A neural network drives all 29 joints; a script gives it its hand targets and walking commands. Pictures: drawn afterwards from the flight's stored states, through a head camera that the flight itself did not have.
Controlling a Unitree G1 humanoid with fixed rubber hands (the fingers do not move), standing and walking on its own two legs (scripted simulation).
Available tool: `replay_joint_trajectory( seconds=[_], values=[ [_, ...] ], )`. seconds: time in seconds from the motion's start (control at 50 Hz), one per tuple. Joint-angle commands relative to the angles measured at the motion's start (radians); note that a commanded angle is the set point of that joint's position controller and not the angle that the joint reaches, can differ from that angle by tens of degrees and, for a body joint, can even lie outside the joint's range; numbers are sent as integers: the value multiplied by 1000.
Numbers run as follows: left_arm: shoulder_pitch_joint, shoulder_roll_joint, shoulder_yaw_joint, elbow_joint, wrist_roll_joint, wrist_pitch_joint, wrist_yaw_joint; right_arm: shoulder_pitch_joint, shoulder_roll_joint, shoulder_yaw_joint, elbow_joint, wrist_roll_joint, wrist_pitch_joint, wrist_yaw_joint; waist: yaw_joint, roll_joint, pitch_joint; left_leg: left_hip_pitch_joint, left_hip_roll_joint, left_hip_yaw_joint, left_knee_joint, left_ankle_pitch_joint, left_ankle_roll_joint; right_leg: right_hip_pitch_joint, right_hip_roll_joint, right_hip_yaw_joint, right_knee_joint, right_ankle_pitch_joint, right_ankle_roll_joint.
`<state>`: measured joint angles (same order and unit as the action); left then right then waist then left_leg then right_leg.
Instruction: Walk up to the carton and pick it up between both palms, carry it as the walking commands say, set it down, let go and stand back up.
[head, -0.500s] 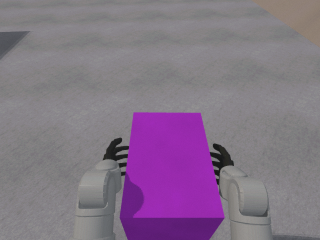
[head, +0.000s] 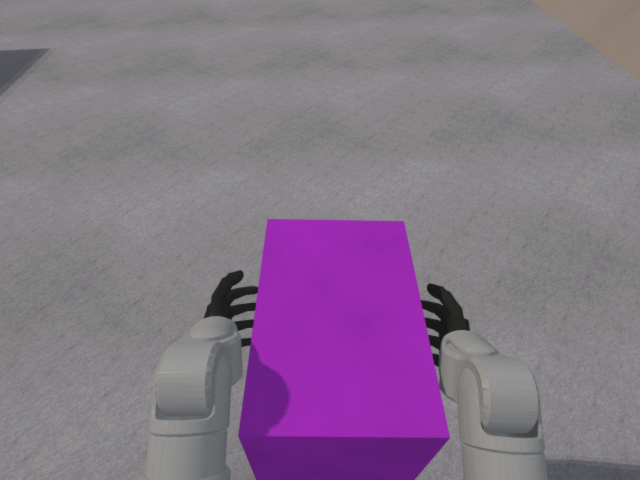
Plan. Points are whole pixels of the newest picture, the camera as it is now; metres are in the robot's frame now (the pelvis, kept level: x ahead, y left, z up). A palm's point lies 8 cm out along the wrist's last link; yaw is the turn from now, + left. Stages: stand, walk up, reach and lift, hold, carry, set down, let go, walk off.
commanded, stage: carry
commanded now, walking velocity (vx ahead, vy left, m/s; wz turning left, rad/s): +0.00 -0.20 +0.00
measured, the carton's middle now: (333, 360) +0.29 +0.00 +0.01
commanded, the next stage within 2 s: none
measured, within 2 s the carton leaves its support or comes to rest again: neither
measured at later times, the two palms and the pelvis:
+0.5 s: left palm (330, 403) +0.20 +0.00 +0.08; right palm (598, 420) +0.19 -0.26 +0.07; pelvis -0.08 -0.12 +0.00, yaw +1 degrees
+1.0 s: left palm out of the picture +0.12 -0.13 +0.08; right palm out of the picture +0.11 -0.39 +0.07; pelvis -0.17 -0.25 +0.00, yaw +1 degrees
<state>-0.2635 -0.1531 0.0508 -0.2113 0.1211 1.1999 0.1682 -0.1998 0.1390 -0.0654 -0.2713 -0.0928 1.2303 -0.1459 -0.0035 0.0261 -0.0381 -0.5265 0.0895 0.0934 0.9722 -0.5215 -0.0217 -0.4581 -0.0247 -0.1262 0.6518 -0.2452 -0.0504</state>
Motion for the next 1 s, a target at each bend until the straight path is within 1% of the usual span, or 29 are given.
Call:
replay_joint_trajectory(
  seconds=[0.0,0.04,0.06,0.08,0.1,0.14,0.18,0.26,0.3,0.32,0.34,0.36,0.38,0.42,0.52,0.54,0.56,0.58,0.6,0.64,0.66,0.68,0.76,0.8,0.82,0.84,0.86,0.9,0.98],
  values=[
    [-468,-1030,-658,-122,-429,-20,-272,-664,998,703,-148,456,-42,251,15,-207,-419,113,-56,52,-209,85,23,276,-194,197,-175,358,-119],
    [-441,-1016,-651,-95,-409,-14,-264,-611,1000,687,-105,447,-32,255,-10,-149,-436,323,-6,4,-501,251,55,180,-171,166,-123,277,-87],
    [-456,-1021,-664,-100,-405,-13,-260,-600,992,679,-104,439,-33,262,-26,19,-433,467,135,-159,-603,298,86,18,-119,129,-13,162,-39],
    [-438,-1009,-658,-98,-405,-13,-258,-562,979,669,-83,432,-34,267,-17,259,-387,584,431,-501,-654,606,179,-207,-7,33,152,-180,47],
    [-491,-1007,-661,-121,-421,-8,-265,-556,996,667,-68,424,-44,266,-14,242,-343,508,481,-524,-628,614,278,-223,-45,158,345,-264,52],
    [-558,-1026,-701,-127,-442,-13,-276,-555,1025,648,-37,405,-49,270,-12,111,-301,383,407,-381,-617,638,227,-204,-47,199,437,-175,46],
    [-567,-1045,-704,-154,-473,-19,-284,-634,1028,671,-128,426,-59,262,2,107,-299,376,309,-185,-573,643,158,-169,-68,148,314,-113,71],
    [-553,-1023,-718,-191,-504,-9,-283,-570,990,652,-125,396,-53,245,-8,240,-345,331,248,-105,-498,653,105,48,6,32,19,-120,79],
    [-493,-1006,-708,-139,-494,2,-288,-527,966,646,-98,368,-43,238,0,176,-377,284,191,-64,-395,528,66,198,23,3,-185,-35,73],
    [-480,-988,-703,-109,-485,7,-292,-507,953,639,-74,358,-40,236,-2,105,-389,214,146,-29,-320,444,31,286,-31,68,-258,11,63],
    [-466,-972,-687,-72,-475,13,-295,-469,938,634,-56,346,-37,236,-11,-99,-362,83,63,31,-212,259,-8,334,-180,250,-286,193,22],
    [-457,-971,-685,-52,-463,6,-298,-504,938,637,-72,351,-38,240,1,-295,-358,-34,-34,75,-116,-7,-40,333,-300,375,-267,343,-73],
    [-467,-990,-679,-67,-452,-4,-300,-562,950,654,-87,378,-36,248,13,-354,-361,7,-19,34,-4,-101,-23,251,-277,349,-241,364,-130],
    [-472,-1025,-652,-89,-438,-7,-293,-617,1008,689,-110,419,-40,259,11,-248,-336,-2,-19,4,77,-72,-5,267,-231,280,-206,478,-121],
    [-470,-1026,-642,-110,-414,-17,-270,-674,1002,711,-146,467,-35,262,2,-246,-401,224,-35,42,-338,150,33,216,-182,181,-182,227,-87],
    [-460,-1034,-645,-92,-406,-14,-267,-690,994,704,-171,465,-37,265,-14,-131,-410,352,10,-14,-502,254,54,128,-163,159,-134,179,-63],
    [-459,-1031,-650,-101,-403,-15,-263,-656,995,699,-156,461,-36,269,-30,38,-411,493,198,-252,-625,234,103,-32,-88,101,10,43,-5],
    [-459,-1027,-646,-104,-397,-13,-261,-651,996,693,-152,458,-40,274,-13,256,-324,543,446,-523,-681,469,194,-227,1,39,188,-219,61],
    [-483,-1013,-650,-130,-417,-5,-267,-584,1000,676,-102,441,-46,271,-9,274,-334,452,485,-548,-647,496,263,-184,-59,192,372,-262,49],
    [-544,-1040,-700,-147,-442,-14,-274,-558,1024,650,-75,414,-52,272,-10,127,-286,348,395,-356,-625,568,207,-178,-57,202,433,-160,47],
    [-551,-1042,-704,-157,-459,-16,-280,-576,1026,659,-94,419,-53,270,1,118,-289,356,351,-245,-601,576,168,-166,-76,188,377,-134,59],
    [-574,-1032,-706,-195,-474,-19,-280,-608,1028,668,-125,427,-57,267,6,146,-307,361,297,-162,-552,609,134,-127,-80,163,264,-123,69],
    [-513,-1023,-706,-179,-494,-7,-286,-578,982,660,-160,393,-55,241,0,236,-357,327,223,-74,-436,636,82,121,19,5,-91,-79,79],
    [-454,-985,-691,-114,-480,3,-292,-488,949,644,-87,358,-42,236,-2,60,-373,211,144,-18,-291,455,22,297,-49,99,-269,30,61],
    [-455,-973,-681,-89,-471,8,-296,-478,941,639,-88,352,-41,235,-12,-146,-375,75,52,32,-171,234,-24,354,-224,312,-278,315,8],
    [-442,-981,-681,-58,-460,0,-303,-508,939,644,-89,354,-42,240,3,-347,-366,-15,-29,65,-99,-44,-40,334,-294,352,-249,370,-87],
    [-438,-998,-674,-66,-446,-5,-303,-571,950,659,-121,382,-42,245,10,-372,-366,26,-16,25,-16,-98,-25,264,-266,339,-228,385,-126],
    [-487,-1032,-659,-112,-447,-11,-297,-628,1014,696,-137,422,-44,256,7,-273,-332,39,-18,6,23,-58,-9,263,-214,263,-189,484,-110],
    [-484,-1042,-656,-129,-429,-17,-280,-690,1006,705,-170,462,-45,259,7,-211,-392,165,-38,43,-260,106,16,264,-192,196,-185,307,-91]
  ],
)
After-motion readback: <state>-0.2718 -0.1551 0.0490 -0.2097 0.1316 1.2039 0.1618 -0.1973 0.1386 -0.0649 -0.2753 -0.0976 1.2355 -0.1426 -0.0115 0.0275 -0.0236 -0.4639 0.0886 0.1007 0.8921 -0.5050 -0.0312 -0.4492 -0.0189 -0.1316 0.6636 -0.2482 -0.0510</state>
